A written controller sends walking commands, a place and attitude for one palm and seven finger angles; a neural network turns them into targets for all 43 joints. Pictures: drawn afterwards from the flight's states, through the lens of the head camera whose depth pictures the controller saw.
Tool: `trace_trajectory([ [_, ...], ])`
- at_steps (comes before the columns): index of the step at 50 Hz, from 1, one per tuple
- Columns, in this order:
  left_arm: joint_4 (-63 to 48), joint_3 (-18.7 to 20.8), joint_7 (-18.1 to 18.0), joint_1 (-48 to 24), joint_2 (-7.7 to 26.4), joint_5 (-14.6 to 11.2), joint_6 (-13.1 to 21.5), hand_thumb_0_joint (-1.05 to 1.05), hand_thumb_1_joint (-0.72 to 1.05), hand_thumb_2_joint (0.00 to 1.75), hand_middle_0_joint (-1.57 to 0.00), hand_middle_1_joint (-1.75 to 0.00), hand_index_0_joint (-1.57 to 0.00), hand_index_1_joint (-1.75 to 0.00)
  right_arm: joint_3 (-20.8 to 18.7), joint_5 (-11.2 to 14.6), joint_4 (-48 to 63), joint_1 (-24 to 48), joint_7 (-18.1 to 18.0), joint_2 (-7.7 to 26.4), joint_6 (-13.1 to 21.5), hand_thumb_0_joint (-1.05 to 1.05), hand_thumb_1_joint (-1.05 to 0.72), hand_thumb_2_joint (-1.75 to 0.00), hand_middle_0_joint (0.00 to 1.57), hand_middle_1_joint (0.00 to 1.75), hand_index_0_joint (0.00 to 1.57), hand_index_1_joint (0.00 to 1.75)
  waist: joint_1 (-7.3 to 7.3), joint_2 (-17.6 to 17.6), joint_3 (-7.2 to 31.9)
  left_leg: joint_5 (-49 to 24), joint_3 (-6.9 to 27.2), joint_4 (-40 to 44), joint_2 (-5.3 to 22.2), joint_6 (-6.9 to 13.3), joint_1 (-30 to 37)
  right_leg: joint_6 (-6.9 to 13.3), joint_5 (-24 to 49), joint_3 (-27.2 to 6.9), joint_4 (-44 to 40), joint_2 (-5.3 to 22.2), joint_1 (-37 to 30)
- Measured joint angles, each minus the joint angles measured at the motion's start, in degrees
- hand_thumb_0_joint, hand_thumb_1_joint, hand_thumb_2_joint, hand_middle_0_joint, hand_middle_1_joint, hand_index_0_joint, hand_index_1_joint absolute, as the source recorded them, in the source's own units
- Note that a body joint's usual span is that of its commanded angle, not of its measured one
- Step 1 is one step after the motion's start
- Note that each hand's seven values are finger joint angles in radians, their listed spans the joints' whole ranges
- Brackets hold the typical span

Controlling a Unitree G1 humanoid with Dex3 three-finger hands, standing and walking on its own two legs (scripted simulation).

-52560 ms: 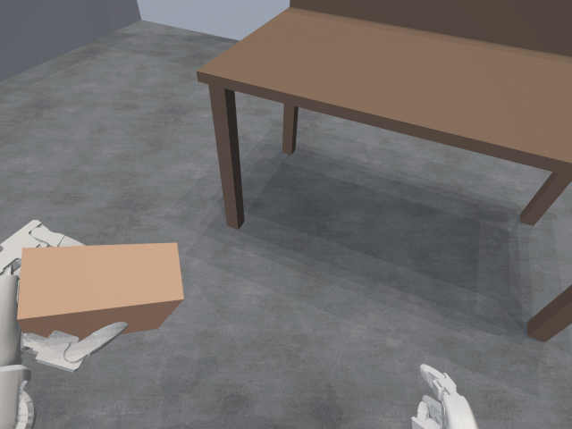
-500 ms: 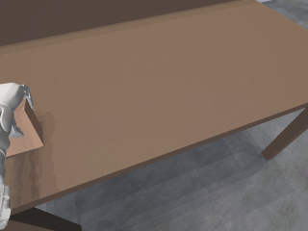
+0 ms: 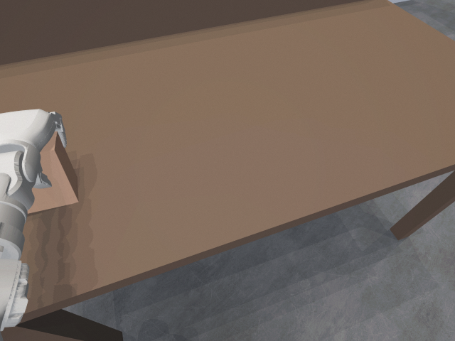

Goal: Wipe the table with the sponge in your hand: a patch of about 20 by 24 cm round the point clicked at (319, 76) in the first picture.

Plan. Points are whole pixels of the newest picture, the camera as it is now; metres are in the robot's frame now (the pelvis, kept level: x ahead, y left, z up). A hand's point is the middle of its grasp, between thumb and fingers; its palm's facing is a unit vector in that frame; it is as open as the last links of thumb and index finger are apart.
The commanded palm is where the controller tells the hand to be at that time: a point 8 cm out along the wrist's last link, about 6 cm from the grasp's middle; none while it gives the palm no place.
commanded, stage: slide across to the middle lane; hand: left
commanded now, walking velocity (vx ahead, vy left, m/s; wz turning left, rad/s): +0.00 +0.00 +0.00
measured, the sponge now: (33, 184) +0.36 +0.40 +0.04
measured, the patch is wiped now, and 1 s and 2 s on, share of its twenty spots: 0.05 0.25 0.55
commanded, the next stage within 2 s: wipe back along the middle lane in 0.36 s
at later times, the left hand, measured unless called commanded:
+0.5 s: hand (77, 136) +0.44 +0.32 +0.09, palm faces -0.08 +0.02 -1.00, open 10.3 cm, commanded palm +0.41 +0.29 +0.13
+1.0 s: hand (81, 154) +0.39 +0.29 +0.10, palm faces -0.01 -0.01 -1.00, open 10.3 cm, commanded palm +0.35 +0.27 +0.12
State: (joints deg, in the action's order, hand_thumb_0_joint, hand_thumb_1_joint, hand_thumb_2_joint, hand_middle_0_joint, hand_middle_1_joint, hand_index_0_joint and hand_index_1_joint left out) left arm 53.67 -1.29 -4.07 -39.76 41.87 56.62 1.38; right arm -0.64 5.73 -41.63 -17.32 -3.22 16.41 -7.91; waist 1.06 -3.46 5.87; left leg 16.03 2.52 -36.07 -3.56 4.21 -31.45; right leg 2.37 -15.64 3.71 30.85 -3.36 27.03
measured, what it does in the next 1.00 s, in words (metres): stands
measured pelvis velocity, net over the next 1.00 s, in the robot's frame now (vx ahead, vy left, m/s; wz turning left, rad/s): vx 0.03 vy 0.00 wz -0.02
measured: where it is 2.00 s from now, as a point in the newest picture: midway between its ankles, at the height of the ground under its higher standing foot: outside the picture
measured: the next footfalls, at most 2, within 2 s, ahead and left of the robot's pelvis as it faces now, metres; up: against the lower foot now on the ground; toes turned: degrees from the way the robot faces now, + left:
none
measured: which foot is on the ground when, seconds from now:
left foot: down 0.00-1.00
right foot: down 0.00-1.00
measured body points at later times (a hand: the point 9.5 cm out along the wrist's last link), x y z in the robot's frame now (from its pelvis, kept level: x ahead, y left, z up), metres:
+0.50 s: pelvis +0.03 +0.01 +0.01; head +0.08 -0.01 +0.46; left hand +0.44 +0.31 +0.15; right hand +0.15 -0.25 -0.13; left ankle +0.01 +0.07 -0.73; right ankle -0.01 -0.10 -0.73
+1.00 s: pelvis +0.03 +0.00 +0.01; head +0.04 -0.03 +0.46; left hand +0.39 +0.29 +0.15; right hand +0.18 -0.25 -0.11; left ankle +0.01 +0.07 -0.73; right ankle -0.01 -0.10 -0.73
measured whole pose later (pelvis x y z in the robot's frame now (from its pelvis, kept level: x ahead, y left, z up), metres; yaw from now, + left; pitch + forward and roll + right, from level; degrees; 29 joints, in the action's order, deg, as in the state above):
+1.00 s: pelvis +0.03 +0.00 +0.01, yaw -1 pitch +7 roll -1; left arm 28.3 -4.7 -5.0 -22.8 29.8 53.9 -17.3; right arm 1.3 5.6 -36.9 -9.7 -0.4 16.9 -11.1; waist 1.7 -4.6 6.2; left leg 15.8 1.3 -28.9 -3.7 4.1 -19.7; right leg 2.4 -15.5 1.7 24.9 -3.2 16.3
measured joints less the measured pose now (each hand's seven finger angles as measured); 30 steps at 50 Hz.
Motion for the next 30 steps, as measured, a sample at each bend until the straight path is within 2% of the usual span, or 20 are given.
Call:
trace_trajectory([
  [7,-0.2,-3.2,-0.2,-2.9,-3.6,-0.4,-3.8,0.00,-0.58,1.08,-0.78,-1.38,-0.75,-1.36,0.6,-0.1,-0.2,2.3,0.1,-0.6,0.6,0.00,-0.91,-0.90,0.20,0.30,0.21,0.30,-0.17,0.4,-0.2,-0.5,0.0,2.2,-0.8,0.3,2.3,-0.4,0.0,-0.1,-1.6,0.7,-2.1],
  [12,-1.2,-3.8,0.1,-3.3,-6.0,0.1,-6.2,0.00,-0.58,1.08,-0.77,-1.39,-0.74,-1.37,0.9,-0.5,0.8,3.6,0.5,-0.8,0.2,0.00,-0.91,-0.90,0.20,0.30,0.21,0.30,-0.46,0.3,-0.1,-0.4,-0.3,3.6,-0.9,0.5,3.7,-0.6,0.0,-0.6,-2.7,0.9,-3.3],
  [23,-8.0,-4.2,-0.7,2.1,-9.5,-0.5,-12.4,0.00,-0.57,1.08,-0.76,-1.41,-0.72,-1.39,0.6,-1.0,1.8,4.7,1.8,-0.3,-2.1,0.00,-0.91,-0.90,0.20,0.30,0.21,0.30,0.23,-0.8,0.6,0.2,-0.8,5.5,-0.8,0.6,6.6,-0.8,-0.4,-1.4,-4.8,0.8,-6.1],
  [30,-12.1,-4.3,-0.1,4.8,-10.1,-1.5,-15.3,0.00,-0.54,1.07,-0.74,-1.42,-0.70,-1.40,0.8,-0.8,2.0,5.9,2.0,-0.1,-3.1,0.00,-0.91,-0.90,0.20,0.30,0.20,0.30,0.35,-0.5,0.4,0.2,-0.5,6.4,-0.7,0.3,8.4,-0.5,-0.3,-1.3,-5.9,0.6,-8.0],
])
